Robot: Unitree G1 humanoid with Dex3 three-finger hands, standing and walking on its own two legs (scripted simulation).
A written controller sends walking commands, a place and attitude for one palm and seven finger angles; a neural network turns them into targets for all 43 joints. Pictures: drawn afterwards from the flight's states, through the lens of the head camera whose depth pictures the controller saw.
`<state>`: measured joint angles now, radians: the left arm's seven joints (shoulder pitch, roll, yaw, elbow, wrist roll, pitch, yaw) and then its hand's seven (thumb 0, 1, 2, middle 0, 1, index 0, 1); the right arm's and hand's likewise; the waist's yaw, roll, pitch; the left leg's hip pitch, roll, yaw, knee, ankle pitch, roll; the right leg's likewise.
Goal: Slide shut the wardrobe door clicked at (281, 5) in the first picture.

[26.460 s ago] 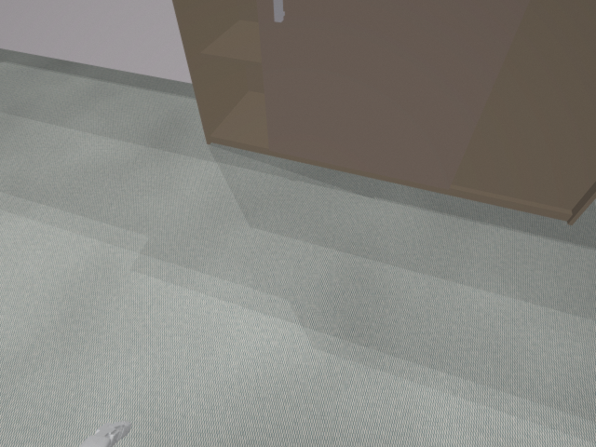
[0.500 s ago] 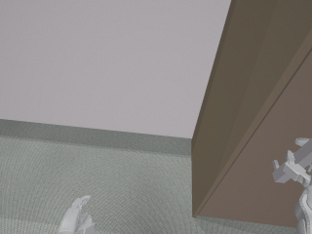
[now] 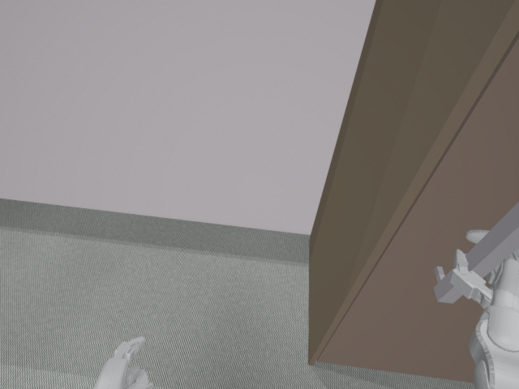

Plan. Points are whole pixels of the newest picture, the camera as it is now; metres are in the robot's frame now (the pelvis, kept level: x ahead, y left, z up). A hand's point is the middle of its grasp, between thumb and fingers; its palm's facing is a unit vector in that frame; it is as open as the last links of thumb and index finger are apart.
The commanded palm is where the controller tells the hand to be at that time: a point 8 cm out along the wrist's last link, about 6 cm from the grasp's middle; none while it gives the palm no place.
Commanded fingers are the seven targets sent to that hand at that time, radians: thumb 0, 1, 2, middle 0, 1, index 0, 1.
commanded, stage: stop walking and hold the door there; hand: right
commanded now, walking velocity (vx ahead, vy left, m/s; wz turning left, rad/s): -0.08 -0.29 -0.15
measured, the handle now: (489, 234) +0.33 -0.32 +0.11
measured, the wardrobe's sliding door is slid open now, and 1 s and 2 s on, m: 0.00 0.00 0.00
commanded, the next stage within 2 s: loosen the grip on the handle in 1.64 s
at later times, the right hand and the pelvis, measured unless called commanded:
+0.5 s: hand (463, 274) +0.29 -0.29 +0.06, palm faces +0.42 +0.87 -0.26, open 6.1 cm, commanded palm +0.25 -0.31 +0.07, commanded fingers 0.00 -0.90 -0.90 0.45 1.40 0.45 1.40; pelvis -0.02 -0.04 -0.02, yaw -2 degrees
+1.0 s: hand (467, 278) +0.28 -0.29 +0.07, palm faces +0.24 +0.96 -0.14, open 6.3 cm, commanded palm +0.25 -0.30 +0.07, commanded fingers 0.00 -0.90 -0.90 0.45 1.40 0.45 1.40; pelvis -0.04 -0.14 -0.01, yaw -5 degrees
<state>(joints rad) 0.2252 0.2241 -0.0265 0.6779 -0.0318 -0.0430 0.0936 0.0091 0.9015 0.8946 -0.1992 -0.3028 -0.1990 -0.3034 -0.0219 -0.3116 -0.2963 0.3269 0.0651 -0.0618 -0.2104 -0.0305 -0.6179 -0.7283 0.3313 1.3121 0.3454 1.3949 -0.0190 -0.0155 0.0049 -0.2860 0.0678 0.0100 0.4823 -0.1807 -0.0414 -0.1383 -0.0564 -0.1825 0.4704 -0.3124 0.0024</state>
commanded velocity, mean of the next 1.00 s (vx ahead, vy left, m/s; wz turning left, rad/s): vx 0.01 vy -0.08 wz -0.06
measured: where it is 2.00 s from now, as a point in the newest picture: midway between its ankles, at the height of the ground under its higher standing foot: outside the picture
